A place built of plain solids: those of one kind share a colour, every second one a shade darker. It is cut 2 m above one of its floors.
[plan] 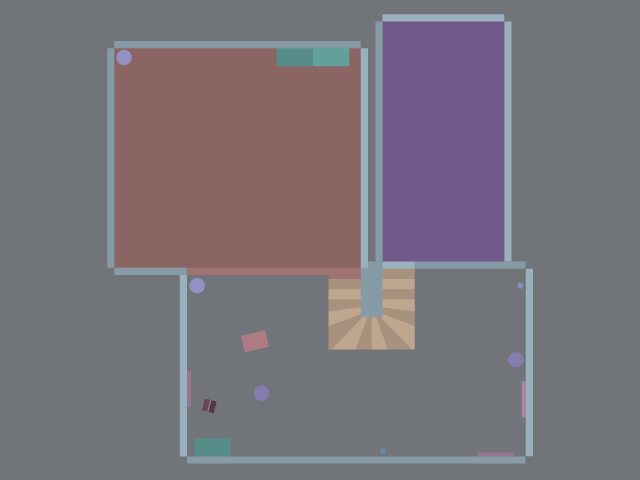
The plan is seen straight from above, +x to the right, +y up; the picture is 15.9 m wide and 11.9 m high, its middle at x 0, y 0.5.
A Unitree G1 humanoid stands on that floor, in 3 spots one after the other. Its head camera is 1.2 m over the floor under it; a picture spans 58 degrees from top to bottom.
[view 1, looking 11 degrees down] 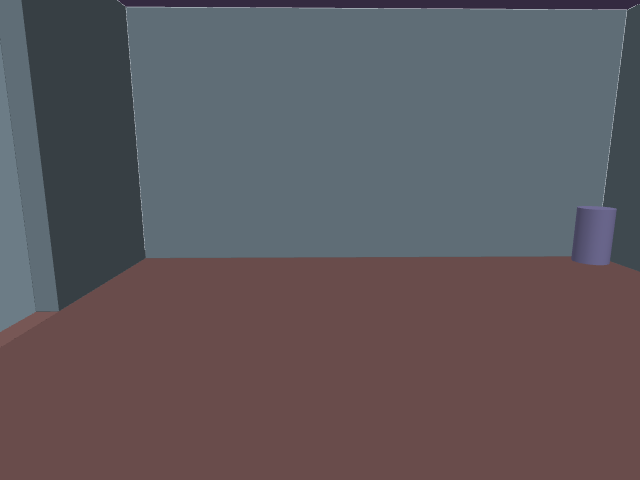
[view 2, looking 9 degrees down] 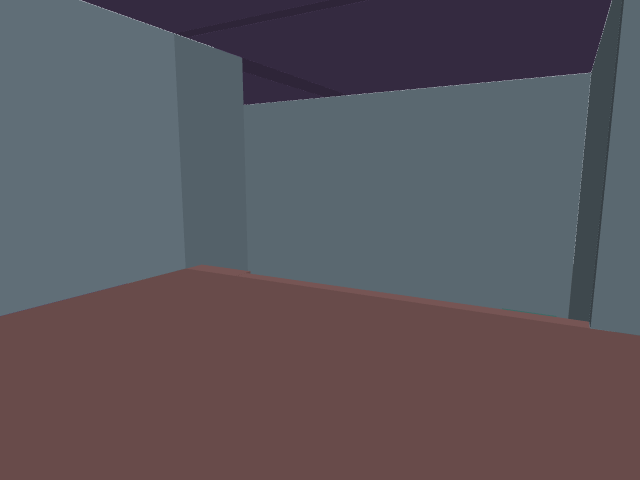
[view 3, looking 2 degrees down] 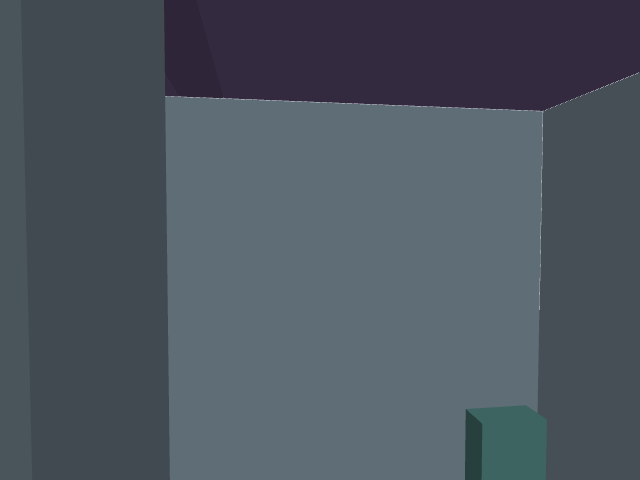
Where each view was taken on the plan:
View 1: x -0.03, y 1.81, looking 179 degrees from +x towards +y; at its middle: wall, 5.17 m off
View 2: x -3.02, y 3.63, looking -61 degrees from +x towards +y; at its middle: wall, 9.83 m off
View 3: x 0.59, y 0.68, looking -98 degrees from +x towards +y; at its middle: wall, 5.60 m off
